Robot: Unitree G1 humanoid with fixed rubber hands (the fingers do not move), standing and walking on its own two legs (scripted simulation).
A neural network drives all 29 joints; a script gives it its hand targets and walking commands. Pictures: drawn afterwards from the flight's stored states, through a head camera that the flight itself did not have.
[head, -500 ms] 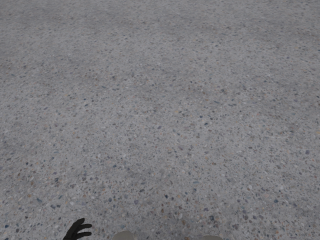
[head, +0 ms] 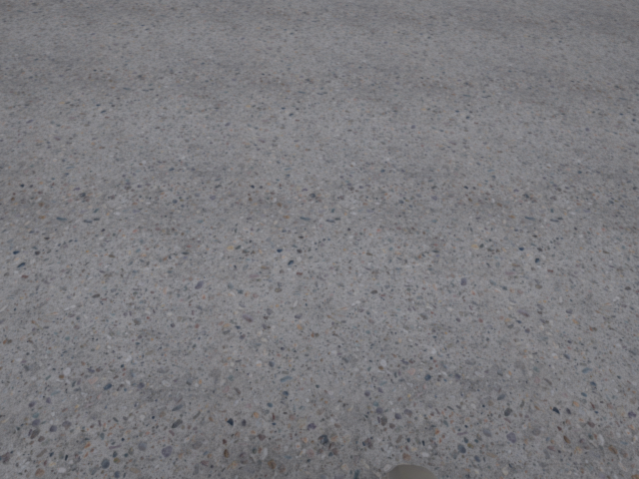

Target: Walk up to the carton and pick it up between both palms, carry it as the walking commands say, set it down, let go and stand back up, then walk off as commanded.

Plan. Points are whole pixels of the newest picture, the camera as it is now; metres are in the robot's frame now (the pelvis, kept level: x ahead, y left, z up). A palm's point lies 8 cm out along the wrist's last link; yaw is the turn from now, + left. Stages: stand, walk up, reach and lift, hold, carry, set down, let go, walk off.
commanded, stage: walk off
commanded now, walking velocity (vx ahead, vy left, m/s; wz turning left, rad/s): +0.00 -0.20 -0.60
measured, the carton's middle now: out of the picture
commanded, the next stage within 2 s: stand in 0.98 s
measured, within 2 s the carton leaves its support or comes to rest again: neither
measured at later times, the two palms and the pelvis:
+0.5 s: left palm out of the picture +0.13 +0.09 -0.18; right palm out of the picture +0.00 -0.37 -0.13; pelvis +0.00 -0.12 -0.02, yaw -17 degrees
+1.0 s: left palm (389, 467) +0.17 -0.08 -0.14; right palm out of the picture -0.18 -0.48 -0.15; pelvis -0.06 -0.23 -0.02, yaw -34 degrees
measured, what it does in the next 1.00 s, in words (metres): steps to the right, turning right: right foot, then left foot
